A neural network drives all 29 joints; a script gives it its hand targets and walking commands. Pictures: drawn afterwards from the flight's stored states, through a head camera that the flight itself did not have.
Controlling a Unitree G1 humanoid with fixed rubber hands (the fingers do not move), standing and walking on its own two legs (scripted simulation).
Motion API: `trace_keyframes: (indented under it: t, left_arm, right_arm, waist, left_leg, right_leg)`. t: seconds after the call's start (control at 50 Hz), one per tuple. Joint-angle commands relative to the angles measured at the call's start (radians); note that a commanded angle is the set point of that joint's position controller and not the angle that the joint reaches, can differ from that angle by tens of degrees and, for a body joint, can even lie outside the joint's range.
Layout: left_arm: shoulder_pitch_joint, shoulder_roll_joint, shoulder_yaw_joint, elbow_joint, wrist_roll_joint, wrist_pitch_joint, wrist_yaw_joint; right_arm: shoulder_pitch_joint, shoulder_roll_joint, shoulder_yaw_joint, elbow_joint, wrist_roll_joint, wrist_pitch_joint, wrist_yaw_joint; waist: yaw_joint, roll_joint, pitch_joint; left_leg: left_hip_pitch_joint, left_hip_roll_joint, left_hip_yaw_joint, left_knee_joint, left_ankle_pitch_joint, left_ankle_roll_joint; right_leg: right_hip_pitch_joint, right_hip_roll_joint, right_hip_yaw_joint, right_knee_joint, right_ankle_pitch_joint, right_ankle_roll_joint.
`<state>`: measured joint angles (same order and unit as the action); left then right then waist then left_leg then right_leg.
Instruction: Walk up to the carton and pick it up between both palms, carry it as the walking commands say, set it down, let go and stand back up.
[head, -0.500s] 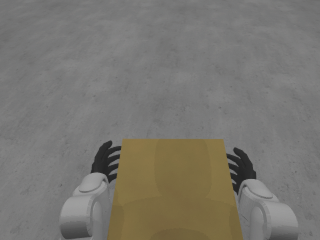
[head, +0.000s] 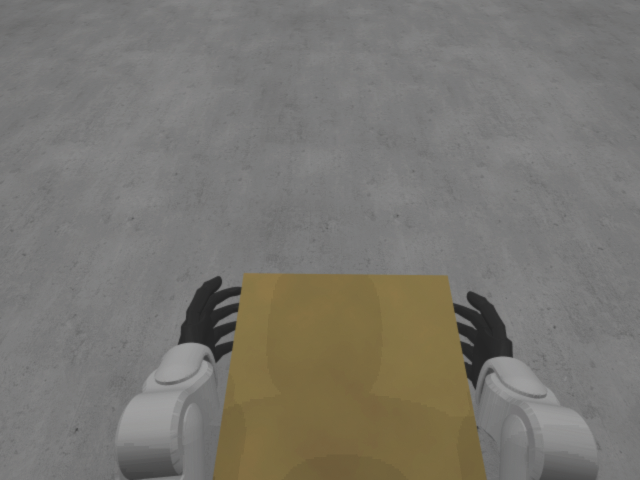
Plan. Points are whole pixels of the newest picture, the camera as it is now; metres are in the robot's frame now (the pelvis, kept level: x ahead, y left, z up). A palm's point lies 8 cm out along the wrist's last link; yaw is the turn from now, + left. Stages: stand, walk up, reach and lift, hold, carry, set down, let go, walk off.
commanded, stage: carry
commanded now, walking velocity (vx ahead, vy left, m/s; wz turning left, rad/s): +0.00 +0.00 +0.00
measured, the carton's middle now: (342, 393) +0.23 +0.00 +0.01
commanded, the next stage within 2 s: hold in 1.68 s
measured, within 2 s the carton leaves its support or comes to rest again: neither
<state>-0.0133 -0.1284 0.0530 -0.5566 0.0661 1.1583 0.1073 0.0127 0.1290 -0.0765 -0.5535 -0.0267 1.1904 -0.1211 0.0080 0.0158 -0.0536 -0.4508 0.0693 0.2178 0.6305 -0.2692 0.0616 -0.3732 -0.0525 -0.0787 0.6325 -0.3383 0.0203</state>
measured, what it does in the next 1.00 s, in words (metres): stands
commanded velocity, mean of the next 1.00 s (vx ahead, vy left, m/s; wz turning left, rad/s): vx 0.00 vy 0.00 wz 0.00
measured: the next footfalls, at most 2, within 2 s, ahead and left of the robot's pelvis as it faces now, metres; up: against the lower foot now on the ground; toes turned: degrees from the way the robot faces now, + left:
none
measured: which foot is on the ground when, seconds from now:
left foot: down 0.00-1.00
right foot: down 0.00-1.00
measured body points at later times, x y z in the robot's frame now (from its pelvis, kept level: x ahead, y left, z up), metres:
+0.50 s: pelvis +0.00 +0.00 +0.00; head +0.00 +0.00 +0.45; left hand +0.25 +0.16 +0.10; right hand +0.25 -0.15 +0.09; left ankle +0.04 +0.09 -0.72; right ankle -0.02 -0.13 -0.72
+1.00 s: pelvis -0.01 +0.00 +0.01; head -0.01 +0.01 +0.46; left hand +0.24 +0.16 +0.10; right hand +0.24 -0.15 +0.09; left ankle +0.04 +0.09 -0.72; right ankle -0.02 -0.13 -0.72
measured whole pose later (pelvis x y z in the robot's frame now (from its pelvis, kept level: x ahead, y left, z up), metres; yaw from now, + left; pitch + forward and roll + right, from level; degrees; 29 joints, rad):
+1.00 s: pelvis -0.01 +0.00 +0.01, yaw +0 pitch +2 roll -1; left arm -0.01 -0.13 0.06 -0.55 0.07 1.17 0.11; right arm 0.01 0.13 -0.08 -0.54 -0.03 1.19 -0.12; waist 0.01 0.01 -0.06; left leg -0.39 0.07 0.22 0.58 -0.23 0.06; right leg -0.31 -0.05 -0.08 0.57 -0.30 0.02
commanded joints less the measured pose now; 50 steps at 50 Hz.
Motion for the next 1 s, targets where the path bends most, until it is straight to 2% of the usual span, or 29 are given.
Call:
trace_keyframes:
  t: [0.0, 0.02, 0.1, 0.12, 0.16, 0.18, 0.22, 0.24, 0.28, 0.3, 0.38, 0.4, 0.5, 0.52, 0.54, 0.62, 0.68, 0.7, 0.74, 0.76, 0.78, 0.8, 0.82, 0.84, 0.88, 0.9, 0.94, 0.96, 0.98]
  left_arm:
    - [-0.330, -0.822, -0.675, -0.117, -0.314, 0.020, -0.117]
    - [-0.301, -0.816, -0.661, -0.101, -0.308, 0.023, -0.119]
    - [-0.325, -0.824, -0.672, -0.133, -0.326, 0.017, -0.123]
    - [-0.345, -0.815, -0.670, -0.142, -0.327, 0.013, -0.124]
    - [-0.320, -0.823, -0.657, -0.130, -0.321, 0.016, -0.123]
    - [-0.322, -0.796, -0.649, -0.120, -0.309, 0.022, -0.121]
    - [-0.332, -0.800, -0.653, -0.119, -0.315, 0.027, -0.125]
    - [-0.308, -0.803, -0.643, -0.103, -0.306, 0.027, -0.120]
    - [-0.311, -0.801, -0.646, -0.107, -0.312, 0.030, -0.122]
    - [-0.350, -0.785, -0.653, -0.125, -0.307, 0.028, -0.119]
    - [-0.365, -0.801, -0.663, -0.094, -0.310, 0.036, -0.116]
    - [-0.354, -0.799, -0.662, -0.104, -0.308, 0.029, -0.119]
    - [-0.395, -0.777, -0.658, -0.102, -0.298, 0.031, -0.112]
    - [-0.355, -0.757, -0.619, -0.036, -0.275, 0.032, -0.112]
    - [-0.396, -0.771, -0.649, -0.097, -0.293, 0.029, -0.110]
    - [-0.381, -0.782, -0.655, -0.098, -0.294, 0.019, -0.109]
    - [-0.370, -0.761, -0.640, -0.035, -0.283, 0.025, -0.110]
    - [-0.393, -0.782, -0.664, -0.085, -0.297, 0.018, -0.107]
    - [-0.382, -0.799, -0.660, -0.076, -0.303, 0.017, -0.110]
    - [-0.383, -0.754, -0.622, -0.023, -0.277, 0.009, -0.110]
    - [-0.394, -0.793, -0.675, -0.099, -0.307, 0.012, -0.106]
    - [-0.368, -0.769, -0.651, -0.067, -0.289, 0.017, -0.107]
    - [-0.344, -0.757, -0.638, -0.037, -0.276, 0.021, -0.106]
    - [-0.379, -0.750, -0.638, -0.058, -0.284, 0.020, -0.105]
    - [-0.377, -0.702, -0.596, 0.024, -0.250, 0.003, -0.109]
    - [-0.397, -0.776, -0.639, -0.044, -0.284, 0.005, -0.110]
    - [-0.377, -0.765, -0.637, -0.009, -0.276, 0.001, -0.112]
    - [-0.378, -0.723, -0.605, 0.028, -0.256, -0.005, -0.114]
    - [-0.375, -0.756, -0.623, 0.003, -0.270, 0.000, -0.112]
  right_arm:
    - [-0.411, 0.800, 0.703, -0.140, 0.273, -0.013, 0.128]
    - [-0.421, 0.787, 0.706, -0.153, 0.273, -0.010, 0.125]
    - [-0.427, 0.801, 0.709, -0.160, 0.280, -0.012, 0.124]
    - [-0.439, 0.798, 0.711, -0.170, 0.279, -0.014, 0.121]
    - [-0.456, 0.802, 0.725, -0.196, 0.293, -0.011, 0.123]
    - [-0.457, 0.769, 0.711, -0.187, 0.282, -0.007, 0.118]
    - [-0.469, 0.784, 0.721, -0.185, 0.288, -0.002, 0.118]
    - [-0.453, 0.788, 0.719, -0.161, 0.290, 0.000, 0.118]
    - [-0.446, 0.778, 0.713, -0.171, 0.283, 0.005, 0.117]
    - [-0.450, 0.762, 0.706, -0.159, 0.278, 0.005, 0.121]
    - [-0.454, 0.766, 0.676, -0.117, 0.276, 0.007, 0.121]
    - [-0.482, 0.762, 0.698, -0.166, 0.285, -0.003, 0.123]
    - [-0.491, 0.740, 0.680, -0.131, 0.274, 0.000, 0.120]
    - [-0.484, 0.723, 0.655, -0.092, 0.257, 0.000, 0.116]
    - [-0.484, 0.749, 0.678, -0.114, 0.275, 0.000, 0.121]
    - [-0.485, 0.753, 0.673, -0.122, 0.279, -0.015, 0.119]
    - [-0.470, 0.725, 0.655, -0.074, 0.254, -0.012, 0.114]
    - [-0.453, 0.739, 0.660, -0.099, 0.261, -0.011, 0.119]
    - [-0.487, 0.751, 0.675, -0.127, 0.270, -0.018, 0.117]
    - [-0.488, 0.705, 0.640, -0.088, 0.244, -0.027, 0.115]
    - [-0.461, 0.751, 0.671, -0.117, 0.269, -0.019, 0.118]
    - [-0.476, 0.729, 0.672, -0.114, 0.265, -0.015, 0.118]
    - [-0.460, 0.711, 0.657, -0.097, 0.257, -0.016, 0.116]
    - [-0.470, 0.721, 0.657, -0.081, 0.258, -0.012, 0.114]
    - [-0.457, 0.668, 0.603, 0.007, 0.214, -0.028, 0.117]
    - [-0.517, 0.738, 0.662, -0.097, 0.261, -0.032, 0.116]
    - [-0.517, 0.708, 0.660, -0.103, 0.251, -0.040, 0.115]
    - [-0.478, 0.682, 0.617, -0.023, 0.221, -0.042, 0.118]
    - [-0.506, 0.710, 0.653, -0.078, 0.243, -0.040, 0.114]
  waist:
    - [-0.004, -0.090, -0.311]
    - [-0.001, -0.089, -0.327]
    - [-0.001, -0.053, -0.381]
    - [-0.001, -0.080, -0.386]
    - [0.000, -0.074, -0.385]
    - [-0.002, -0.050, -0.360]
    - [-0.001, -0.086, -0.335]
    - [-0.001, -0.042, -0.358]
    - [-0.001, -0.083, -0.362]
    - [-0.001, -0.045, -0.319]
    - [0.001, 0.015, -0.347]
    - [0.003, -0.022, -0.359]
    - [0.001, -0.009, -0.298]
    - [0.002, 0.000, -0.323]
    - [0.001, -0.010, -0.301]
    - [0.003, 0.012, -0.366]
    - [0.002, 0.002, -0.331]
    - [0.002, -0.002, -0.326]
    - [0.003, -0.002, -0.345]
    - [0.001, -0.050, -0.347]
    - [0.000, 0.001, -0.350]
    - [0.000, -0.020, -0.346]
    - [0.004, 0.028, -0.335]
    - [0.001, -0.028, -0.311]
    - [0.004, 0.008, -0.306]
    - [0.003, -0.014, -0.318]
    - [0.001, -0.014, -0.324]
    - [0.002, 0.003, -0.346]
    - [0.002, -0.032, -0.320]
  left_leg:
    - [0.282, 0.097, -0.133, -0.143, 0.123, -0.044]
    - [0.293, 0.105, -0.137, -0.148, 0.117, -0.038]
    - [0.331, 0.128, -0.136, -0.125, 0.354, -0.036]
    - [0.326, 0.134, -0.147, -0.110, 0.385, -0.033]
    - [0.320, 0.121, -0.136, -0.111, 0.356, -0.038]
    - [0.307, 0.109, -0.143, -0.132, 0.272, -0.040]
    - [0.300, 0.117, -0.150, -0.150, 0.191, -0.029]
    - [0.332, 0.112, -0.144, -0.150, 0.183, -0.029]
    - [0.324, 0.115, -0.155, -0.156, 0.198, -0.031]
    - [0.314, 0.114, -0.148, -0.173, 0.158, -0.034]
    - [0.357, 0.135, -0.165, -0.180, 0.308, -0.020]
    - [0.351, 0.138, -0.156, -0.175, 0.282, -0.018]
    - [0.296, 0.120, -0.147, -0.195, 0.152, -0.032]
    - [0.302, 0.122, -0.157, -0.214, 0.113, -0.028]
    - [0.275, 0.127, -0.170, -0.237, 0.082, -0.030]
    - [0.344, 0.141, -0.171, -0.190, 0.291, -0.013]
    - [0.303, 0.127, -0.160, -0.212, 0.097, -0.024]
    - [0.310, 0.135, -0.163, -0.229, 0.057, -0.019]
    - [0.316, 0.133, -0.157, -0.211, 0.157, -0.019]
    - [0.319, 0.130, -0.147, -0.196, 0.236, -0.022]
    - [0.345, 0.123, -0.141, -0.185, 0.233, -0.021]
    - [0.345, 0.128, -0.157, -0.193, 0.229, -0.017]
    - [0.321, 0.135, -0.161, -0.198, 0.171, -0.013]
    - [0.304, 0.130, -0.153, -0.209, 0.109, -0.017]
    - [0.288, 0.125, -0.164, -0.242, -0.007, -0.018]
    - [0.305, 0.126, -0.162, -0.235, 0.027, -0.019]
    - [0.323, 0.123, -0.148, -0.216, 0.110, -0.022]
    - [0.332, 0.135, -0.149, -0.219, 0.108, -0.018]
    - [0.317, 0.128, -0.157, -0.220, 0.140, -0.017]
  right_leg:
    - [0.068, -0.159, 0.121, -0.163, 0.288, -0.036]
    - [0.071, -0.141, 0.097, -0.177, 0.236, -0.033]
    - [0.138, -0.122, 0.074, -0.120, 0.389, -0.024]
    - [0.142, -0.117, 0.075, -0.124, 0.405, -0.020]
    - [0.155, -0.122, 0.084, -0.130, 0.448, -0.027]
    - [0.132, -0.127, 0.099, -0.142, 0.375, -0.034]
    - [0.116, -0.117, 0.096, -0.172, 0.283, -0.038]
    - [0.100, -0.119, 0.105, -0.171, 0.278, -0.042]
    - [0.115, -0.113, 0.083, -0.178, 0.274, -0.033]
    - [0.083, -0.112, 0.081, -0.173, 0.231, -0.036]
    - [0.086, -0.094, 0.065, -0.137, 0.223, -0.038]
    - [0.100, -0.091, 0.054, -0.149, 0.209, -0.031]
    - [0.080, -0.096, 0.065, -0.168, 0.208, -0.039]
    - [0.089, -0.094, 0.060, -0.184, 0.198, -0.036]
    - [0.096, -0.086, 0.052, -0.161, 0.169, -0.042]
    - [0.102, -0.086, 0.057, -0.141, 0.250, -0.037]
    - [0.083, -0.089, 0.066, -0.181, 0.193, -0.044]
    - [0.075, -0.082, 0.055, -0.173, 0.175, -0.047]
    - [0.091, -0.082, 0.060, -0.159, 0.231, -0.044]
    - [0.104, -0.084, 0.056, -0.158, 0.271, -0.041]
    - [0.084, -0.091, 0.066, -0.151, 0.279, -0.039]
    - [0.065, -0.086, 0.056, -0.153, 0.258, -0.038]
    - [0.062, -0.079, 0.054, -0.156, 0.216, -0.036]
    - [0.065, -0.080, 0.059, -0.169, 0.196, -0.041]
    - [0.063, -0.080, 0.060, -0.197, 0.141, -0.046]
    - [0.069, -0.080, 0.069, -0.187, 0.173, -0.048]
    - [0.066, -0.089, 0.067, -0.184, 0.224, -0.047]
    - [0.079, -0.083, 0.050, -0.180, 0.215, -0.040]
    - [0.082, -0.081, 0.051, -0.173, 0.229, -0.043]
